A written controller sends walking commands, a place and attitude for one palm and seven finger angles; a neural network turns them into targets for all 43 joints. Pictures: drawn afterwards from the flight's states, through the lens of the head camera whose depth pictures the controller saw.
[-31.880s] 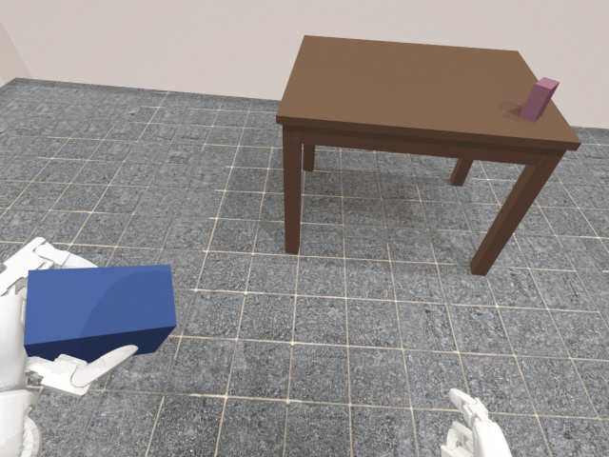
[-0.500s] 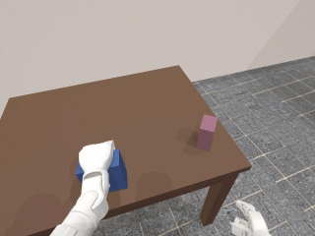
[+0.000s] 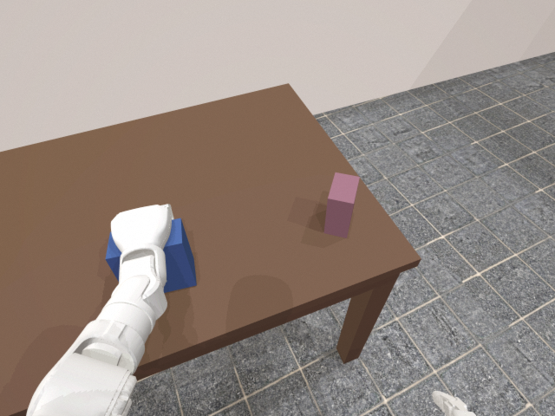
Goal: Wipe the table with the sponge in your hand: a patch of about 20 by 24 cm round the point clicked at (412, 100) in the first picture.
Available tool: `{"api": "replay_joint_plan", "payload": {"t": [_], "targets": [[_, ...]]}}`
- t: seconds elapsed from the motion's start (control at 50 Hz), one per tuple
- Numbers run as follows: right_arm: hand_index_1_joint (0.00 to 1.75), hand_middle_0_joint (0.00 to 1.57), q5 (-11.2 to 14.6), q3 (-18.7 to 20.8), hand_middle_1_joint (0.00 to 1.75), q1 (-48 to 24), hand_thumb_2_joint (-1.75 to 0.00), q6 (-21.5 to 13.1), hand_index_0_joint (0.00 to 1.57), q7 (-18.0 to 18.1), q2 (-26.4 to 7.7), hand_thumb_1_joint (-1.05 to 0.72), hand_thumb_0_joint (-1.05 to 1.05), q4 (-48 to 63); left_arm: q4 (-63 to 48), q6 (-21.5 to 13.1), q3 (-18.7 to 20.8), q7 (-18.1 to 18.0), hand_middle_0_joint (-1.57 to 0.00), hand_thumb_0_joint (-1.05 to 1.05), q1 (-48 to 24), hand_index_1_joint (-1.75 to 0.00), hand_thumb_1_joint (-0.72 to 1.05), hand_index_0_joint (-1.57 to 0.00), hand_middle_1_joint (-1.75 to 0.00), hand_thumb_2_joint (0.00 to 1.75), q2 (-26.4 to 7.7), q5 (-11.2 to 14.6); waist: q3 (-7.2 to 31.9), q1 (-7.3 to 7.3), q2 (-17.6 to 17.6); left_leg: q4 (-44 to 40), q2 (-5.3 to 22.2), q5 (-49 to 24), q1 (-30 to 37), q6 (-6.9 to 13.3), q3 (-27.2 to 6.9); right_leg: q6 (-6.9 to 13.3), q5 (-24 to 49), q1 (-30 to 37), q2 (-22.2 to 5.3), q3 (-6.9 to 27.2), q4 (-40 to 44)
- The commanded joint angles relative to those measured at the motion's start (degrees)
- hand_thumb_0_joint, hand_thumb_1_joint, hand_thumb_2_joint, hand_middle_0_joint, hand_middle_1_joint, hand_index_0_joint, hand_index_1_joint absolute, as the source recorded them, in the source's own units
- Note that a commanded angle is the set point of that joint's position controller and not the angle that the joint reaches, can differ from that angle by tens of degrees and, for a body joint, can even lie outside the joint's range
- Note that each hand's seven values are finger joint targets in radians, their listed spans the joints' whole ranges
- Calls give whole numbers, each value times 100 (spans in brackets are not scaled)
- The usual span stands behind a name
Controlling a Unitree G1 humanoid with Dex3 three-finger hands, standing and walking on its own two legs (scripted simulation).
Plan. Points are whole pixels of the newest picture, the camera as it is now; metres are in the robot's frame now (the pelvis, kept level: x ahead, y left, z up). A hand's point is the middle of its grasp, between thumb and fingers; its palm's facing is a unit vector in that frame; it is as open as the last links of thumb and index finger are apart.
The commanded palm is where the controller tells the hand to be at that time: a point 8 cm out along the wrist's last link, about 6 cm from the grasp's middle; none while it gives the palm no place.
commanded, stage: wipe forward along the middle lane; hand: left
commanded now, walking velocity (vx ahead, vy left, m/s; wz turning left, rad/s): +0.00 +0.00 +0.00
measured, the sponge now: (158, 266) +0.36 +0.24 -0.04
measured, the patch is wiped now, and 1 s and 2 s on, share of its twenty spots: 1.00 1.00 1.00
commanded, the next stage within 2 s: slide back across to the first lane in 0.86 s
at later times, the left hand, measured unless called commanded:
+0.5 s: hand (148, 225) +0.42 +0.26 +0.00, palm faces -0.13 +0.02 -0.99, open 10.1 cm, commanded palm +0.41 +0.26 +0.04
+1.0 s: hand (142, 203) +0.47 +0.29 +0.00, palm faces -0.14 +0.02 -0.99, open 10.1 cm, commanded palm +0.45 +0.28 +0.04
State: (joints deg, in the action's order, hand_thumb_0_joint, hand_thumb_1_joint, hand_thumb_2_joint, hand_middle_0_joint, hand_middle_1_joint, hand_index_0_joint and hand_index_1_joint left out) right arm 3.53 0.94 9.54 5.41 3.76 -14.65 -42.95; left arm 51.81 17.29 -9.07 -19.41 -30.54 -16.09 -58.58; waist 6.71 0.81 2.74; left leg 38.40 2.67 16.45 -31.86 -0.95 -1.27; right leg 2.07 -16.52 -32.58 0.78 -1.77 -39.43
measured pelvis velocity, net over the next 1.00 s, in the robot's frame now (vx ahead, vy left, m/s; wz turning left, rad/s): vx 0.01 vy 0.03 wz -0.03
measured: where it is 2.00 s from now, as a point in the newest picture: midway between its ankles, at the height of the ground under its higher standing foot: outside the picture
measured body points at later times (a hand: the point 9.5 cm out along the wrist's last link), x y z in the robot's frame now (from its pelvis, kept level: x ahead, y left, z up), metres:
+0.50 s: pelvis +0.01 +0.00 +0.00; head +0.07 -0.01 +0.44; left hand +0.42 +0.26 +0.06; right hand +0.10 -0.26 -0.14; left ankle +0.03 +0.16 -0.72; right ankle +0.03 -0.10 -0.72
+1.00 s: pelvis +0.01 +0.03 -0.01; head +0.10 +0.03 +0.43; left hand +0.47 +0.29 +0.06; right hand +0.06 -0.24 -0.14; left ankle +0.03 +0.16 -0.72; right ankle +0.03 -0.10 -0.72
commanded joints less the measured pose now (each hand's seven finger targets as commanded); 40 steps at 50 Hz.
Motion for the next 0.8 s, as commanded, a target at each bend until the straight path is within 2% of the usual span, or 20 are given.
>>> {"api": "replay_joint_plan", "payload": {"t": [0.0, 0.06, 0.1, 0.14, 0.18, 0.2, 0.22, 0.26, 0.3, 0.38, 0.4, 0.42, 0.46, 0.5, 0.52, 0.58, 0.6, 0.66, 0.7, 0.78], "targets": [[30, 20, -14, 192, 30, -350, -90, -258, 20, 79, -690, -90, 0, 671, -57, -4, 614, -139, -120, 0, -1699, -160, 10, -120, -160, 130, -1559, -81, 1118, -147, -886, -396, -325, 292, 98, 301, 268, -55, -269, 698, -18, 366, 1085], [30, 20, -16, 200, 30, -221, -90, -280, 20, 52, -687, -90, 0, 654, 77, -69, 387, -137, -120, 0, -1815, -160, 10, -120, -160, 130, -1382, -139, 1077, -252, -741, -343, -305, 230, 80, 309, 288, -61, -96, 592, -21, 344, 1036], [30, 20, -22, 205, 30, -158, -90, -273, 20, 40, -719, -90, 0, 631, 192, -88, 595, -144, -120, 0, -1857, -160, 10, -120, -160, 130, -1614, -155, 1170, -211, -723, -361, -306, 199, 35, 300, 246, -40, -99, 615, 13, 327, 1012], [30, 20, -18, 226, 30, -78, -90, -299, 20, 28, -695, -90, 0, 619, 261, -134, 406, -159, -120, 0, -1944, -160, 10, -120, -160, 130, -1409, -140, 1137, -310, -753, -294, -302, 217, 24, 320, 294, -76, -59, 546, -7, 326, 1021], [30, 20, -22, 220, 30, -12, -90, -313, 20, 25, -726, -90, 0, 589, 317, -173, 555, -183, -120, 0, -2033, -160, 10, -120, -160, 130, -1627, -117, 1209, -314, -809, -274, -296, 217, -59, 324, 294, -82, -10, 604, -11, 357, 1013], [30, 20, -35, 227, 30, 9, -90, -315, 20, 38, -765, -90, 0, 543, 398, -191, 820, -209, -120, 0, -2095, -160, 10, -120, -160, 130, -1925, -127, 1274, -293, -879, -267, -280, 167, -104, 324, 259, -76, 47, 641, 3, 359, 986], [30, 20, -26, 216, 30, 64, -90, -321, 20, 35, -745, -90, 0, 550, 405, -204, 598, -205, -120, 0, -2155, -160, 10, -120, -160, 130, -1729, -132, 1214, -363, -754, -246, -293, 135, -125, 331, 271, -83, 146, 590, 3, 323, 933], [30, 20, -32, 236, 30, 120, -90, -340, 20, 2, -748, -90, 0, 521, 517, -203, 485, -217, -120, 0, -2157, -160, 10, -120, -160, 130, -1578, -171, 1231, -407, -827, -215, -280, 71, -90, 335, 283, -87, 284, 522, 10, 300, 926], [30, 20, -40, 241, 30, 158, -90, -327, 20, -9, -763, -90, 0, 494, 548, -204, 685, -224, -120, 0, -2242, -160, 10, -120, -160, 130, -1788, -165, 1374, -354, -715, -214, -278, -10, -99, 322, 261, -65, 408, 589, 22, 294, 881], [30, 20, -31, 240, 30, 244, -90, -322, 20, -26, -775, -90, 0, 466, 690, -187, 556, -225, -120, 0, -2429, -160, 10, -120, -160, 130, -1745, -177, 1322, -478, -784, -154, -272, 14, -161, 335, 296, -104, 439, 508, 13, 285, 874], [30, 20, -42, 242, 30, 256, -90, -320, 20, -21, -798, -90, 0, 446, 700, -192, 761, -233, -120, 0, -2465, -160, 10, -120, -160, 130, -1946, -167, 1409, -415, -745, -172, -276, -38, -184, 326, 260, -81, 462, 541, 33, 263, 840], [30, 20, -41, 237, 30, 292, -90, -326, 20, -19, -786, -90, 0, 463, 657, -211, 579, -236, -120, 0, -2600, -160, 10, -120, -160, 130, -1810, -170, 1437, -504, -708, -132, -278, -35, -161, 342, 282, -102, 506, 507, 28, 260, 812], [30, 20, -42, 236, 30, 333, -90, -335, 20, -28, -797, -90, 0, 443, 758, -194, 579, -228, -120, 0, -2659, -160, 10, -120, -160, 130, -1858, -200, 1401, -539, -724, -100, -276, -13, -193, 345, 301, -112, 503, 460, 26, 268, 837], [30, 20, -50, 247, 30, 371, -90, -324, 20, -21, -831, -90, 0, 408, 882, -176, 811, -231, -120, 0, -2695, -160, 10, -120, -160, 130, -2113, -224, 1468, -486, -744, -106, -273, -104, -243, 338, 248, -85, 575, 479, 42, 235, 784], [30, 20, -44, 237, 30, 402, -90, -331, 20, -22, -810, -90, 0, 437, 818, -182, 597, -215, -120, 0, -2776, -160, 10, -120, -160, 130, -1928, -209, 1504, -552, -658, -81, -288, -76, -212, 343, 287, -110, 564, 452, 40, 238, 775], [30, 20, -56, 248, 30, 491, -90, -326, 20, -51, -814, -90, 0, 399, 925, -181, 591, -194, -120, 0, -2850, -160, 10, -120, -160, 130, -1944, -280, 1588, -573, -548, -31, -265, -230, -153, 340, 300, -88, 801, 399, 52, 212, 712], [30, 20, -64, 251, 30, 487, -90, -314, 20, -59, -828, -90, 0, 396, 941, -182, 790, -184, -120, 0, -2828, -160, 10, -120, -160, 130, -2110, -248, 1651, -499, -486, -45, -275, -277, -169, 327, 274, -65, 816, 432, 65, 189, 691], [30, 20, -70, 264, 30, 572, -90, -310, 20, -79, -825, -90, 0, 393, 1053, -189, 643, -182, -120, 0, -2885, -160, 10, -120, -160, 130, -1992, -310, 1602, -587, -531, 22, -260, -320, -183, 333, 290, -72, 919, 322, 75, 159, 636], [30, 20, -75, 260, 30, 575, -90, -309, 20, -90, -848, -90, 0, 384, 1037, -186, 765, -187, -120, 0, -2974, -160, 10, -120, -160, 130, -2078, -267, 1690, -544, -497, -10, -255, -353, -191, 325, 266, -58, 901, 327, 92, 140, 619], [30, 20, -69, 262, 30, 681, -90, -316, 20, -94, -877, -90, 0, 348, 1202, -139, 608, -201, -120, 0, -3366, -160, 10, -120, -160, 130, -2069, -354, 1517, -707, -512, -14, -238, -168, -206, 332, 242, -63, 527, -3, 118, 72, 625]]}}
